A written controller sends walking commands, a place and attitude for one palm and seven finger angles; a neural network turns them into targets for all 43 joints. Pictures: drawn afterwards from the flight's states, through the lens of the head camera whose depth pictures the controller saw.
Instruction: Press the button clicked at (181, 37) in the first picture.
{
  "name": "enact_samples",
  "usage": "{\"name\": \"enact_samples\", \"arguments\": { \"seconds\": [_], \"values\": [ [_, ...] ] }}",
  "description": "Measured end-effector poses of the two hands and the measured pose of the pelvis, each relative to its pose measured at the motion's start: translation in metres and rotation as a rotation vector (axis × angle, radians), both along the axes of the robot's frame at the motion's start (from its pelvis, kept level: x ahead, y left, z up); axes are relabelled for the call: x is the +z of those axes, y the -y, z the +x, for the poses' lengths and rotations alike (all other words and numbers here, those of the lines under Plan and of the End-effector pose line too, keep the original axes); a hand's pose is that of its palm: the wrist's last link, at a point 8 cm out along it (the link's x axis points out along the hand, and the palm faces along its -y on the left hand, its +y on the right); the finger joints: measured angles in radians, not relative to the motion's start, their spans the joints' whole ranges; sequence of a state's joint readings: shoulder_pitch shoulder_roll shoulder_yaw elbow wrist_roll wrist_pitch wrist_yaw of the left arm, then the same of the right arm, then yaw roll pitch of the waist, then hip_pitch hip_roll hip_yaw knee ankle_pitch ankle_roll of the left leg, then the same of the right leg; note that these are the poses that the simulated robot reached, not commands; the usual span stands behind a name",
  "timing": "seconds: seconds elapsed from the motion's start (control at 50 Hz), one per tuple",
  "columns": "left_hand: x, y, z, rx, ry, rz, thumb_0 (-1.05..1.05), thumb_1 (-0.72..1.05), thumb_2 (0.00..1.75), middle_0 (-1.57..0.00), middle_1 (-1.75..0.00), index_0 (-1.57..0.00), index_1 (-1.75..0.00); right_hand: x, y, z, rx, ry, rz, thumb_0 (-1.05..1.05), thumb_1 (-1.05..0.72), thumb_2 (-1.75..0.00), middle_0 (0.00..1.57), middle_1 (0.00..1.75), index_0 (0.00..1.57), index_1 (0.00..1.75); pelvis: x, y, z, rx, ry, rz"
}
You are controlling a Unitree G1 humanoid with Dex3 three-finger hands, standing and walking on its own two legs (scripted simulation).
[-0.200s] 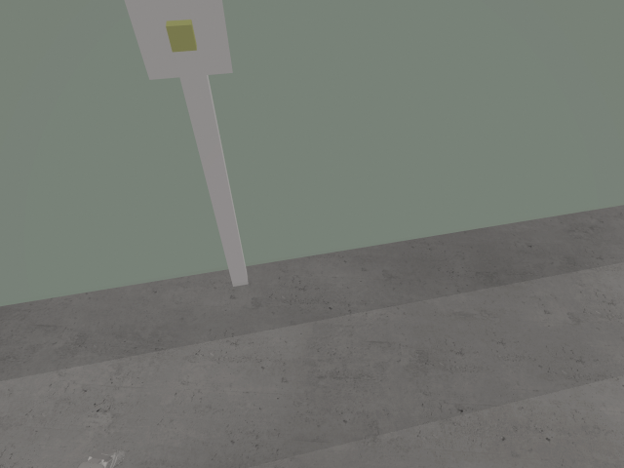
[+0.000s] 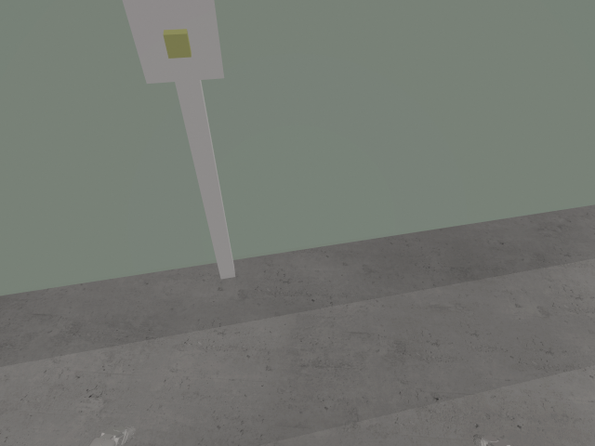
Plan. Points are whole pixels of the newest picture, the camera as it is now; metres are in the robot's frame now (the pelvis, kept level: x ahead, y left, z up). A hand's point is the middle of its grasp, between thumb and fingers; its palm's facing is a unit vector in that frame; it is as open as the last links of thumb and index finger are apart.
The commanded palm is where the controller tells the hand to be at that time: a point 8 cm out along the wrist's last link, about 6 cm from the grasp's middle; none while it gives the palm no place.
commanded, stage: stand and wait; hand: left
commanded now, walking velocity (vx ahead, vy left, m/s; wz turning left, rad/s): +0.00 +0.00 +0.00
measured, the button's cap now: (177, 43) +0.85 +0.32 +0.18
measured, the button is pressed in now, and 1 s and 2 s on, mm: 0 0 0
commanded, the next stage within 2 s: look at it before walking up in 0.62 s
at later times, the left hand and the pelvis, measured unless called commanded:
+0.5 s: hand out of the picture +0.05 +0.24 -0.15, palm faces -0.02 -0.94 -0.35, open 7.4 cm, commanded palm none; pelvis -0.02 -0.01 +0.00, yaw +0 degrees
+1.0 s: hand out of the picture +0.06 +0.23 -0.15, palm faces -0.03 -0.94 -0.33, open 7.4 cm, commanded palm none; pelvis -0.02 -0.01 +0.01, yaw +0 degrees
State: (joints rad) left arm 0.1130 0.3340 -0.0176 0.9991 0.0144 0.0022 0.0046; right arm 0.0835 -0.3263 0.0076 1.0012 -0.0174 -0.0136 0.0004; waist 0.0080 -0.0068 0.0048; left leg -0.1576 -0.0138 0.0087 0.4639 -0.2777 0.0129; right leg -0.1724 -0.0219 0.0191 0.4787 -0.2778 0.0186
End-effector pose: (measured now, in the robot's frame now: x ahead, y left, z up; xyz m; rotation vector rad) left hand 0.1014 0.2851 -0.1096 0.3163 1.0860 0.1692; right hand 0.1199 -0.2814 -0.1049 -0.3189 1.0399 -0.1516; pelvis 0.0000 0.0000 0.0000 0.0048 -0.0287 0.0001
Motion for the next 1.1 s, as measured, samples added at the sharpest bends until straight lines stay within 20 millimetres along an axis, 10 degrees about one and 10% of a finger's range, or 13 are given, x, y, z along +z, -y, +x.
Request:
{"name": "enact_samples", "arguments": {
  "seconds": [0.5,1.1],
  "values": [
    [-0.005,-0.003,-0.060,0.046,-0.140,0.016,0.01,0.91,0.89,-0.20,-0.30,-0.20,-0.30,-0.011,0.019,-0.075,-0.062,-0.184,-0.011,0.01,-0.90,-0.90,0.21,0.30,0.20,0.30,0.005,0.008,-0.018,0.002,0.008,-0.001],
    [-0.004,0.005,-0.052,0.032,-0.115,0.004,0.01,0.91,0.89,-0.20,-0.30,-0.20,-0.30,-0.008,0.021,-0.066,-0.051,-0.161,-0.007,0.00,-0.90,-0.90,0.21,0.30,0.20,0.30,0.006,0.012,-0.020,0.003,0.002,-0.002]
  ]
}}
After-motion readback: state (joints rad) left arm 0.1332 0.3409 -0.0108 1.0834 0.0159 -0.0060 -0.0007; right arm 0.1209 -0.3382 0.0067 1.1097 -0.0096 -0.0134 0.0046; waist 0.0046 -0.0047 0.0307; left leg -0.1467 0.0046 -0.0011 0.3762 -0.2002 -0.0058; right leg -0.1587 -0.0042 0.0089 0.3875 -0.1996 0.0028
